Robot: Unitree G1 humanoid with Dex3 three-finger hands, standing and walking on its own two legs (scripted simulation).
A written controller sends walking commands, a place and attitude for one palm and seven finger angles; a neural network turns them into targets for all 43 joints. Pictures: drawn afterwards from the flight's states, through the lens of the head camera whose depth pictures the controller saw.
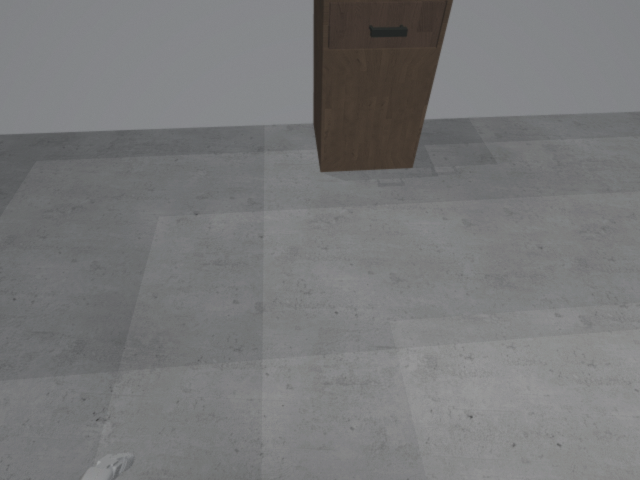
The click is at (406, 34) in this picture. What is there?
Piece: drawer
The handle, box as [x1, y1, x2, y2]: [369, 25, 407, 36]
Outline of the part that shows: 369,25 371,36 406,36 407,29 402,25 400,25 399,27 373,27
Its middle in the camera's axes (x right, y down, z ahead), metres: +0.25 -0.78 +1.45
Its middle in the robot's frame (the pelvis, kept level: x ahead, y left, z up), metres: +1.61 -0.18 -0.08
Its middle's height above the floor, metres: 0.69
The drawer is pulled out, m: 0.00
